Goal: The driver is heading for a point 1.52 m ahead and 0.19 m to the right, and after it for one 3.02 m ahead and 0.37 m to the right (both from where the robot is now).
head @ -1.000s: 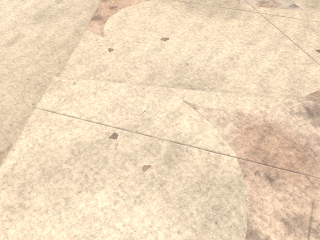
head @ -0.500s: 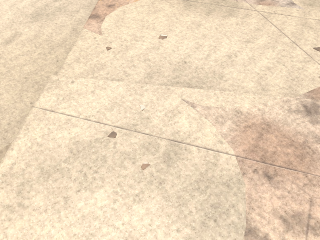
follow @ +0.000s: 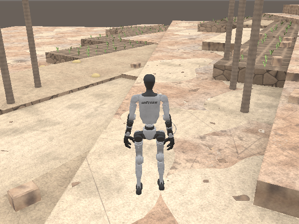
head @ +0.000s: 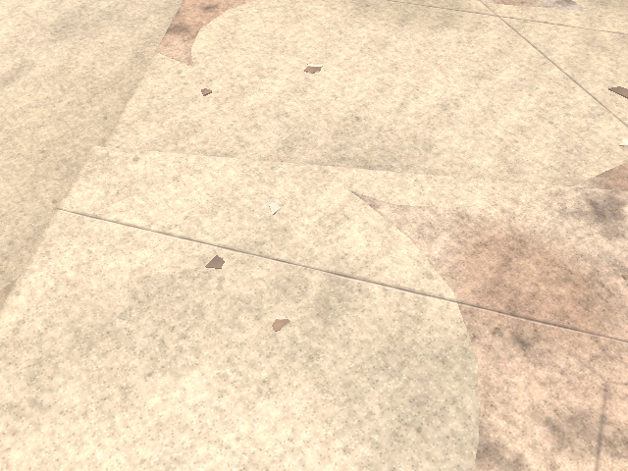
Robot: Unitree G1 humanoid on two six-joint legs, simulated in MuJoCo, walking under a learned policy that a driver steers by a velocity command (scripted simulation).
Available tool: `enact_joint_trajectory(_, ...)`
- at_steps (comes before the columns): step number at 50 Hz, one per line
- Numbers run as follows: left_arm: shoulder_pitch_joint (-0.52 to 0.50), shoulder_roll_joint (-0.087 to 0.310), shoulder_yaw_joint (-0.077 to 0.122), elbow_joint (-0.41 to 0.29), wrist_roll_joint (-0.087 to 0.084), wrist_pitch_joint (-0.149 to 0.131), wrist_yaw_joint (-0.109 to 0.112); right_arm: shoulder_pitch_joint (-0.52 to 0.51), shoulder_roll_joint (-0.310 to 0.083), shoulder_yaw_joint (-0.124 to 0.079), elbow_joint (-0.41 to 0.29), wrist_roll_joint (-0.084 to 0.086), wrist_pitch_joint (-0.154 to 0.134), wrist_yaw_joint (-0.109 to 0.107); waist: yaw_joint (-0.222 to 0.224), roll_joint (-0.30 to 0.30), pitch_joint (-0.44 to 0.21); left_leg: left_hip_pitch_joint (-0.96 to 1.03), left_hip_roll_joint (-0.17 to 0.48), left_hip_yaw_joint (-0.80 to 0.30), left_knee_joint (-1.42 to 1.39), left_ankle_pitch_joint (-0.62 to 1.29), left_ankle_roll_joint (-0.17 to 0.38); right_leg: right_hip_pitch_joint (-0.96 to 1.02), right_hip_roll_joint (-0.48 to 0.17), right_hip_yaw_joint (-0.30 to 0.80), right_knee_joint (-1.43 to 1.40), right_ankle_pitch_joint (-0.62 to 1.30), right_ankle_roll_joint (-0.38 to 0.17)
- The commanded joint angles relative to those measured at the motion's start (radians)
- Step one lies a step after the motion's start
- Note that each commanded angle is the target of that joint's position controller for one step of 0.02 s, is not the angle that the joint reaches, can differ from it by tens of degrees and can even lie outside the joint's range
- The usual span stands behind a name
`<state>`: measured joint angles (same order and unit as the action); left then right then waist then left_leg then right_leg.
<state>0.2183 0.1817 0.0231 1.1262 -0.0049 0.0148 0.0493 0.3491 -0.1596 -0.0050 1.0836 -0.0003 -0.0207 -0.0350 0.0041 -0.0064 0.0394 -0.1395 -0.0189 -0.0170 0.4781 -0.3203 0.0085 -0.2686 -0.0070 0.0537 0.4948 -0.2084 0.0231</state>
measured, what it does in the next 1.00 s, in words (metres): lifts its left foot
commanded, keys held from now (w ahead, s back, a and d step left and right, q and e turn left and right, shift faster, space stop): no key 0.62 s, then w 0.38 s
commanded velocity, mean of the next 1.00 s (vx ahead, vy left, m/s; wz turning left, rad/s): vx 0.10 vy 0.00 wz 0.00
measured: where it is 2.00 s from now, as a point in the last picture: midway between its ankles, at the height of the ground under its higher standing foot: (330, 424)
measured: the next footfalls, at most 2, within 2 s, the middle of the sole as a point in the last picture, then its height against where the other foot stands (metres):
left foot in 1.34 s outside the picture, level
right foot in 1.94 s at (381, 353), level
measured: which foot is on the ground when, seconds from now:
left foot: down 0.00-0.88, up 0.90-1.00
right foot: down 0.00-1.00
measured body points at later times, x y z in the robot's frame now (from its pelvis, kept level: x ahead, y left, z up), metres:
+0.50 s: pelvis +0.00 +0.00 +0.00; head +0.02 +0.00 +0.45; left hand +0.01 +0.23 -0.16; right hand -0.03 -0.23 -0.16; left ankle -0.04 +0.12 -0.74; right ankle +0.04 -0.13 -0.74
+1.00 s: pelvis +0.09 -0.04 +0.00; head +0.09 -0.05 +0.45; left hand +0.05 +0.21 -0.14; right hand +0.11 -0.29 -0.15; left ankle +0.02 +0.10 -0.64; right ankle +0.05 -0.12 -0.74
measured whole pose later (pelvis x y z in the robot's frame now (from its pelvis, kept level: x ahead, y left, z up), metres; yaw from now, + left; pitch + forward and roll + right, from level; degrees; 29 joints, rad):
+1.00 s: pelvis +0.09 -0.04 +0.00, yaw +0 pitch +0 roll +0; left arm 0.42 0.19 0.03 1.09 -0.01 -0.11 -0.01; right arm 0.35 -0.23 -0.04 1.01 0.04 -0.10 -0.01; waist 0.03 0.03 -0.02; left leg -0.43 0.02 -0.02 1.16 -0.31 0.08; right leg -0.13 0.04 -0.05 0.42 -0.30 -0.05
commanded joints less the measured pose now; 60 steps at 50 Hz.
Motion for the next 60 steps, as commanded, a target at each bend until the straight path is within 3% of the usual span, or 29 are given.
enact_joint_trajectory(1, 0.043, 0.09, 0.012, -0.019, 0.0, -0.005, 0.003, 0.091, -0.083, -0.012, -0.005, 0.0, -0.003, -0.002, -0.001, 0.008, 0.028, -0.133, 0.025, -0.018, -0.113, 0.117, 0.013, 0.087, -0.007, -0.002, -0.055, 0.122, -0.033)
enact_joint_trajectory(31, 0.083, 0.078, 0.007, -0.027, -0.002, -0.009, 0.003, 0.125, -0.07, -0.008, 0.005, 0.002, -0.004, -0.004, -0.003, 0.009, 0.037, -0.139, 0.024, -0.011, -0.105, 0.112, 0.01, 0.081, -0.004, -0.004, -0.046, 0.125, -0.035)
enact_joint_trajectory(32, 0.1, 0.066, 0.004, -0.018, -0.001, -0.008, 0.003, 0.145, -0.061, -0.006, 0.016, 0.002, -0.003, -0.005, -0.004, 0.014, 0.012, -0.13, 0.017, -0.004, -0.114, 0.012, 0.014, 0.093, 0.009, -0.019, -0.043, 0.029, -0.035)
enact_joint_trajectory(34, 0.105, 0.076, 0.01, -0.017, -0.009, -0.009, 0.004, 0.139, -0.103, -0.02, 0.006, 0.014, 0.002, -0.012, -0.008, 0.055, 0.057, -0.167, 0.027, -0.042, -0.135, -0.307, 0.059, 0.019, 0.061, -0.071, 0.021, -0.288, -0.047)
enact_joint_trajectory(35, 0.086, 0.079, 0.012, -0.029, -0.009, -0.017, 0.003, 0.141, -0.122, -0.027, -0.004, 0.019, 0.0, -0.014, -0.018, 0.076, 0.101, -0.189, 0.067, -0.101, -0.168, -0.44, 0.092, -0.051, 0.065, -0.076, 0.057, -0.371, -0.056)
enact_joint_trajectory(37, 0.024, 0.041, 0.004, -0.065, -0.014, -0.052, -0.012, 0.186, -0.18, -0.047, -0.009, 0.031, -0.017, -0.012, -0.049, 0.172, 0.156, -0.145, 0.224, -0.317, -0.282, -0.553, 0.181, -0.182, 0.061, -0.112, 0.215, -0.263, -0.057)
enact_joint_trajectory(38, 0.001, 0.037, 0.002, -0.081, -0.016, -0.071, -0.021, 0.172, -0.206, -0.058, -0.017, 0.034, -0.026, -0.01, -0.051, 0.195, 0.187, -0.152, 0.307, -0.418, -0.321, -0.533, 0.226, -0.219, 0.019, -0.092, 0.294, -0.206, -0.068)
enact_joint_trajectory(39, -0.002, 0.039, 0.002, -0.091, -0.022, -0.088, -0.031, 0.145, -0.2, -0.059, -0.03, 0.029, -0.035, -0.007, -0.037, 0.186, 0.204, -0.152, 0.338, -0.449, -0.326, -0.477, 0.244, -0.245, -0.011, -0.074, 0.316, -0.214, -0.085)
enact_joint_trajectory(40, 0.01, 0.041, 0.003, -0.096, -0.028, -0.102, -0.038, 0.114, -0.186, -0.056, -0.043, 0.029, -0.041, -0.002, -0.017, 0.176, 0.209, -0.142, 0.328, -0.417, -0.306, -0.401, 0.23, -0.233, -0.024, -0.071, 0.261, -0.247, -0.1)
enact_joint_trajectory(42, 0.147, 0.047, 0.015, -0.046, -0.035, -0.117, -0.046, 0.047, -0.173, -0.053, -0.068, 0.041, -0.038, 0.007, 0.056, 0.131, 0.16, -0.218, 0.222, -0.252, -0.202, -0.266, 0.16, 0.042, 0.021, -0.124, 0.014, -0.161, -0.11)
enact_joint_trajectory(43, 0.246, 0.073, 0.032, -0.007, -0.027, -0.116, -0.047, 0.028, -0.171, -0.051, -0.082, 0.039, -0.041, 0.01, 0.087, 0.084, 0.114, -0.281, 0.156, -0.173, -0.086, -0.122, 0.13, 0.201, 0.035, -0.098, -0.018, -0.086, -0.1)
enact_joint_trajectory(44, 0.403, 0.148, 0.058, 0.022, -0.022, -0.116, -0.045, -0.011, -0.131, -0.037, -0.105, 0.028, -0.053, 0.015, 0.148, -0.108, 0.042, -0.39, 0.048, -0.027, 0.261, 0.022, 0.073, 0.363, -0.126, 0.16, -0.144, -0.139, -0.149)
enact_joint_trajectory(45, 0.522, 0.264, 0.079, 0.026, -0.019, -0.125, -0.058, 0.011, -0.056, -0.02, -0.14, 0.035, -0.074, 0.013, 0.156, -0.353, -0.036, -0.589, -0.054, 0.021, 0.566, -0.172, 0.041, 0.486, -0.351, 0.623, -0.327, -0.261, -0.292)
enact_joint_trajectory(46, 0.428, 0.177, 0.05, 0.008, -0.004, -0.139, -0.059, -0.005, -0.098, -0.029, -0.145, 0.049, -0.089, 0.016, 0.096, -0.19, 0.02, -0.662, 0.007, -0.087, 0.761, -0.184, 0.062, 0.413, -0.4, 0.704, -0.349, -0.324, -0.311)
enact_joint_trajectory(47, 0.323, 0.129, 0.035, -0.028, -0.006, -0.145, -0.06, -0.026, -0.112, -0.032, -0.153, 0.056, -0.099, 0.027, 0.059, -0.103, 0.086, -0.704, 0.057, -0.105, 0.818, -0.084, 0.088, 0.351, -0.371, 0.571, -0.343, -0.287, -0.282)
enact_joint_trajectory(48, 0.251, 0.114, 0.025, -0.055, -0.006, -0.145, -0.065, -0.028, -0.116, -0.035, -0.147, 0.048, -0.104, 0.031, 0.033, -0.058, 0.086, -0.687, 0.097, -0.088, 0.794, 0.011, 0.098, 0.315, -0.315, 0.433, -0.353, -0.209, -0.249)
enact_joint_trajectory(50, 0.237, 0.075, 0.008, -0.064, -0.002, -0.131, -0.069, -0.056, -0.159, -0.061, -0.148, 0.03, -0.104, 0.037, 0.018, -0.051, 0.08, -0.639, 0.138, -0.046, 0.691, 0.117, 0.09, 0.296, -0.225, 0.224, -0.363, 0.02, -0.192)
enact_joint_trajectory(51, 0.27, 0.065, 0.003, -0.056, 0.002, -0.123, -0.064, -0.06, -0.147, -0.063, -0.148, 0.03, -0.098, 0.043, 0.021, -0.07, 0.067, -0.62, 0.14, -0.022, 0.664, 0.138, 0.079, 0.298, -0.199, 0.163, -0.36, 0.111, -0.182)
enact_joint_trajectory(53, 0.321, 0.089, 0.003, -0.048, 0.005, -0.113, -0.052, -0.108, -0.109, -0.056, -0.164, 0.028, -0.083, 0.051, 0.027, -0.062, 0.066, -0.644, 0.142, 0.011, 0.609, 0.168, 0.049, 0.298, -0.19, 0.107, -0.363, 0.231, -0.193)
enact_joint_trajectory(55, 0.32, 0.124, 0.006, -0.061, 0.01, -0.107, -0.039, -0.224, -0.087, -0.045, -0.214, 0.024, -0.079, 0.051, 0.04, -0.047, 0.095, -0.666, 0.141, 0.024, 0.475, 0.218, 0.023, 0.264, -0.197, 0.085, -0.386, 0.261, -0.207)
enact_joint_trajectory(57, 0.312, 0.144, 0.008, -0.079, 0.011, -0.102, -0.03, -0.33, -0.08, -0.033, -0.256, 0.024, -0.082, 0.054, 0.059, -0.055, 0.112, -0.617, 0.119, 0.045, 0.31, 0.29, 0.012, 0.216, -0.182, 0.049, -0.406, 0.251, -0.204)
enact_joint_trajectory(60, 0.348, 0.166, 0.017, -0.078, -0.002, -0.104, -0.026, -0.419, -0.099, -0.029, -0.29, 0.031, -0.086, 0.066, 0.072, -0.072, 0.13, -0.545, 0.088, 0.067, 0.175, 0.348, 0.02, 0.215, -0.198, 0.024, -0.425, 0.234, -0.206)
